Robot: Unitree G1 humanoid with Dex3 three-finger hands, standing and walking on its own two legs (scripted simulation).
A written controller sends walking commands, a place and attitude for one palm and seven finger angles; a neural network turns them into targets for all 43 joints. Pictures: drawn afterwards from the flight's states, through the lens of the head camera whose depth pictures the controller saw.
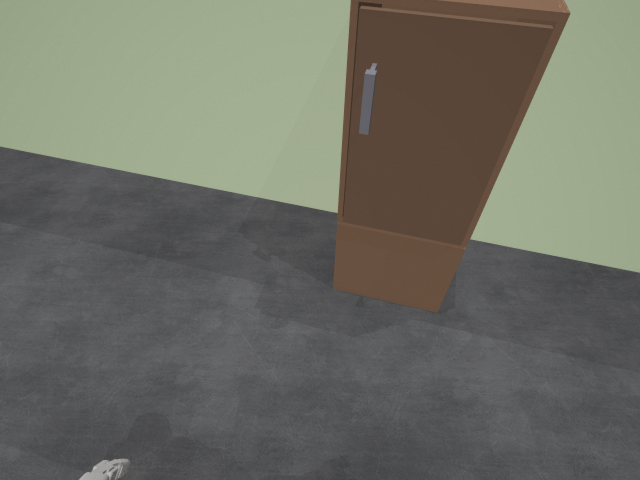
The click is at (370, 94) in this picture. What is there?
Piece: cupboard door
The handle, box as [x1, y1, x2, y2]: [359, 63, 376, 134]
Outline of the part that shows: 376,63 373,63 370,69 366,70 364,75 359,133 367,134 369,130 376,75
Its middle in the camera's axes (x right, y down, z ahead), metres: +0.11 -0.31 +0.85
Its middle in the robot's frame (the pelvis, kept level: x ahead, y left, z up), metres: +0.86 -0.06 +0.05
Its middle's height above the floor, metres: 0.82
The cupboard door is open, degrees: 0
